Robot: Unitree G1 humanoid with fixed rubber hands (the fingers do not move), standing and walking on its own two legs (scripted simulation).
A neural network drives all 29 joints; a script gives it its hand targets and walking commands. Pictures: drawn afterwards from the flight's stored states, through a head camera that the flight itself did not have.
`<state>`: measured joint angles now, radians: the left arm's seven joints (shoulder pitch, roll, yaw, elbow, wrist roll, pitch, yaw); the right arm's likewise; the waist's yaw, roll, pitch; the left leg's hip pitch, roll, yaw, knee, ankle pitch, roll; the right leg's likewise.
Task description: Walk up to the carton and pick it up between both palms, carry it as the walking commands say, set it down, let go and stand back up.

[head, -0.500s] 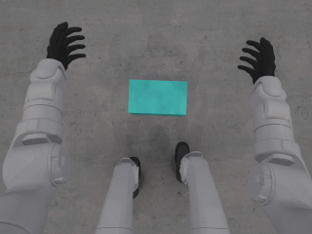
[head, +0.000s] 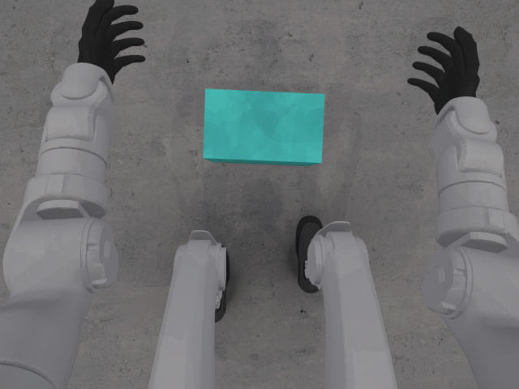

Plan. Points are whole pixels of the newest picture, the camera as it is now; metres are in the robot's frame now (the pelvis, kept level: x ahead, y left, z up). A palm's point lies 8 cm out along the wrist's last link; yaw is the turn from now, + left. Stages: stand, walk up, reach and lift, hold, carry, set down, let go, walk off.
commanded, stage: reach and lift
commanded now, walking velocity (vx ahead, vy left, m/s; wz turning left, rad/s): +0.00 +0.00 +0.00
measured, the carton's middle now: (263, 131) +0.49 -0.01 -0.46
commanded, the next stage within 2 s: none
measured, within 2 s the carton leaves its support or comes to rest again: neither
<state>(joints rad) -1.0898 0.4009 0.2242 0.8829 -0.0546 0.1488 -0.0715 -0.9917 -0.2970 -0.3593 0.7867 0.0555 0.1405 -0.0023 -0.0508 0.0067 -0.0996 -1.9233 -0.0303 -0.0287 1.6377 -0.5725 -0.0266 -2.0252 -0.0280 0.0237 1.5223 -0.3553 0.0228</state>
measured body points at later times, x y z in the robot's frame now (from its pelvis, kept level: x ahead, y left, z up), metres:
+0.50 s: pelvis -0.03 -0.01 -0.12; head +0.32 -0.01 +0.16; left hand +0.53 +0.20 -0.26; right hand +0.48 -0.25 -0.28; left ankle +0.06 +0.12 -0.50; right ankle +0.12 -0.13 -0.50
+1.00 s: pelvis -0.03 +0.00 -0.18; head +0.35 +0.02 +0.06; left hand +0.51 +0.19 -0.39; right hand +0.50 -0.26 -0.36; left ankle +0.06 +0.12 -0.50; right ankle +0.12 -0.13 -0.50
